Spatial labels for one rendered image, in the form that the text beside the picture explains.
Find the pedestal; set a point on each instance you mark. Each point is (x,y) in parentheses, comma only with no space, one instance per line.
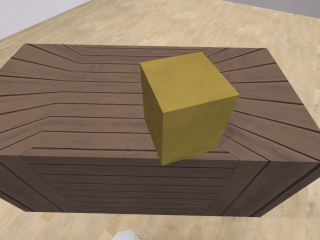
(73,136)

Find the carton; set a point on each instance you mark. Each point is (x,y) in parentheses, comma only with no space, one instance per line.
(187,105)

